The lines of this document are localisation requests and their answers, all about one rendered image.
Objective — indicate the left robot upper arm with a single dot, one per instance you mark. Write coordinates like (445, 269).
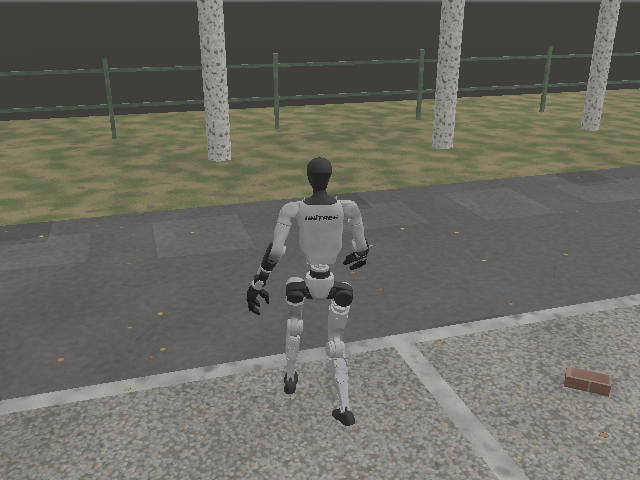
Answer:
(288, 212)

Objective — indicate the robot right forearm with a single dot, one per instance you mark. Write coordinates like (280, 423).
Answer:
(361, 256)

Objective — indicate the robot right shin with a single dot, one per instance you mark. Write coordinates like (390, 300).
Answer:
(339, 375)

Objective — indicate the robot left forearm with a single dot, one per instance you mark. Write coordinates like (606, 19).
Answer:
(265, 269)

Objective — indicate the right robot upper arm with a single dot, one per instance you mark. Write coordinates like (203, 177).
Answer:
(352, 212)

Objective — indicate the right robot hand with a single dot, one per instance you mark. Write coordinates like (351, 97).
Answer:
(351, 258)

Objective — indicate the right robot foot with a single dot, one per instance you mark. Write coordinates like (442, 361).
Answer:
(346, 418)

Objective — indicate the left robot hand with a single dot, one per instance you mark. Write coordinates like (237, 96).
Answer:
(252, 301)

